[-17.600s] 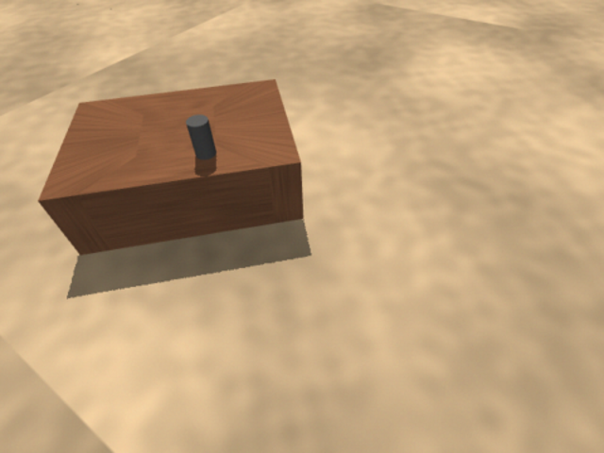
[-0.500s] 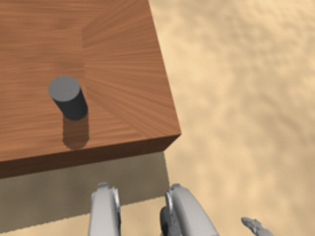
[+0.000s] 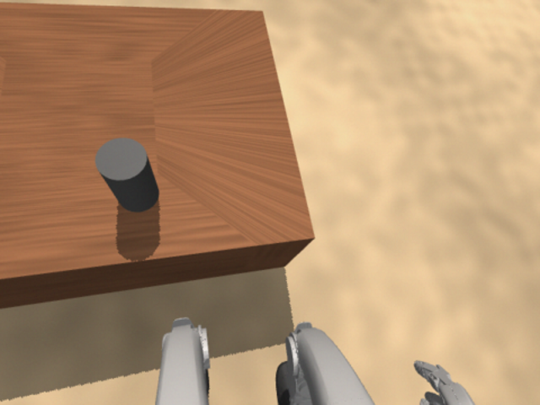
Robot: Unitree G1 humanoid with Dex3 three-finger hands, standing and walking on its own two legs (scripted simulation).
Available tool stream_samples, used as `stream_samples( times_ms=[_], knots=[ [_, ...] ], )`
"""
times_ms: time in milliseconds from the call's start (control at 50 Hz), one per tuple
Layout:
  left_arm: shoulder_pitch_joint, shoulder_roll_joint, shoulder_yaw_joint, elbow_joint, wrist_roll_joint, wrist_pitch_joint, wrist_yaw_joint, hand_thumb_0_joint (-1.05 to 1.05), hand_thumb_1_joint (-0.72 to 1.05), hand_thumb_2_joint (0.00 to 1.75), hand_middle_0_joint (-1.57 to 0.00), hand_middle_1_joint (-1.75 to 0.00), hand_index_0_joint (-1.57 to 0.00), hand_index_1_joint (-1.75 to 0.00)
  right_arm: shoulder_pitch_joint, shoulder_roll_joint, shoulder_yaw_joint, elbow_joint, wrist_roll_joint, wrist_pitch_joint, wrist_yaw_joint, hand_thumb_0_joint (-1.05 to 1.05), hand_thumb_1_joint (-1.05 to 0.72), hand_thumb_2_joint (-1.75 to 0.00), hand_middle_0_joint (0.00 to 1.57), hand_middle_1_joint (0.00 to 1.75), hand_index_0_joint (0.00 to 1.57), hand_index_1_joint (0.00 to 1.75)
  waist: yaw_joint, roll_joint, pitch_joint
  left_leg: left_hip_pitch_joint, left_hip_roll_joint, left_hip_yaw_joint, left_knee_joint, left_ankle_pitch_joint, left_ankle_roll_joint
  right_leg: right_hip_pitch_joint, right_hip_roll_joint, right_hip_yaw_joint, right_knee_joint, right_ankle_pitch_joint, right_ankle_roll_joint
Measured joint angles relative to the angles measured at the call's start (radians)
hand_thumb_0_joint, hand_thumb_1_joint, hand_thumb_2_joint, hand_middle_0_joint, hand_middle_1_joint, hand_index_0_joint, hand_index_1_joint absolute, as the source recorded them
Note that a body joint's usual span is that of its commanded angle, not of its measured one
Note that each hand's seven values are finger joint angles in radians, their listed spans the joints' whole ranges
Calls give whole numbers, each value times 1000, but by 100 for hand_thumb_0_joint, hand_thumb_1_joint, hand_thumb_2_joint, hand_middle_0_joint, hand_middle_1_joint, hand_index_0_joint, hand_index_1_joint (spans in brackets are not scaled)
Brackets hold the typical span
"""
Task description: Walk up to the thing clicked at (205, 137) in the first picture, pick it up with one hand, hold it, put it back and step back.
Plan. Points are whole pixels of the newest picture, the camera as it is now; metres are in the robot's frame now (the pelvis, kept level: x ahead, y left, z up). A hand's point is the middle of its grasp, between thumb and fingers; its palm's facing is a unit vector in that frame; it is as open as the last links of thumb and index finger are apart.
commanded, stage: go down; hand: left
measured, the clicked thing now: (131, 178) +0.54 +0.23 -0.21
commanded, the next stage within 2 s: none
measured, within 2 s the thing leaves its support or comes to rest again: neither
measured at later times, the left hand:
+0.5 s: hand out of the picture +0.42 +0.42 +0.07, palm faces +0.30 -0.95 +0.02, open 17.7 cm
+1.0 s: hand out of the picture +0.43 +0.42 +0.08, palm faces +0.31 -0.95 +0.02, open 17.7 cm
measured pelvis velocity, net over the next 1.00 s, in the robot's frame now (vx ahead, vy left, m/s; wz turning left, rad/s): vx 0.00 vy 0.00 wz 0.01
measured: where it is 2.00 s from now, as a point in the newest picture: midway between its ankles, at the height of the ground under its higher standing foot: outside the picture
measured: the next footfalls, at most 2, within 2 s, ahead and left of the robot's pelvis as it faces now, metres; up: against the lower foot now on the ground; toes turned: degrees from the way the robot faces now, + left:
none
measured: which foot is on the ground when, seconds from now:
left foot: down 0.00-1.00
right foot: down 0.00-1.00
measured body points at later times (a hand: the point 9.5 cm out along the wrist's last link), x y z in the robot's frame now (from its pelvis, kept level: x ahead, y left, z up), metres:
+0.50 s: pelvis +0.00 +0.00 +0.01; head +0.18 +0.07 +0.42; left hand +0.40 +0.47 +0.07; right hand +0.10 -0.27 -0.09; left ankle +0.07 +0.11 -0.58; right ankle +0.01 -0.14 -0.58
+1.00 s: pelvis +0.00 +0.00 +0.01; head +0.18 +0.07 +0.41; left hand +0.41 +0.47 +0.08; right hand +0.10 -0.27 -0.09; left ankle +0.07 +0.11 -0.58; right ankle +0.01 -0.14 -0.58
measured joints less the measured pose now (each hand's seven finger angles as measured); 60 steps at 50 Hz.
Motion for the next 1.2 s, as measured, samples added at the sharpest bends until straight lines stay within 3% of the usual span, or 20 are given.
stream_samples(
  times_ms=[320, 460, 820, 1200],
  knots=[
    [49, -43, -7, -29, -26, -5, -1, -2, -61, 8, -1, -9, -4, -7, 7, 5, -7, 12, 2, -21, -12, 0, -89, -89, 20, 30, 20, 30, 13, 1, -1, 42, -4, 8, -33, 6, 4, 40, -4, 6, -35, 9, 4],
    [45, -46, -8, -21, -15, -17, -2, -2, -61, 8, -1, -9, -4, -7, 6, 10, -5, 18, -4, -29, -15, 0, -89, -89, 20, 30, 20, 30, 9, -5, -3, 45, -5, 7, -37, 6, 3, 44, -4, 5, -40, 10, 4],
    [26, -20, 6, 10, -16, -19, -3, -2, -61, 7, -2, -9, -4, -7, 10, 6, 3, 7, -8, -33, -15, 0, -90, -89, 20, 30, 20, 30, 1, -1, 5, 53, -3, 9, -49, 11, 4, 51, -2, 7, -53, 16, 5],
    [-28, 37, 17, 46, 16, -4, -2, -2, -61, 7, -2, -9, -4, -7, 19, 2, 10, 5, -12, -27, -12, 0, -89, -89, 20, 30, 20, 30, -14, 2, 9, 26, -1, -1, -34, 15, -1, 25, 2, 1, -36, 18, -1]
  ],
)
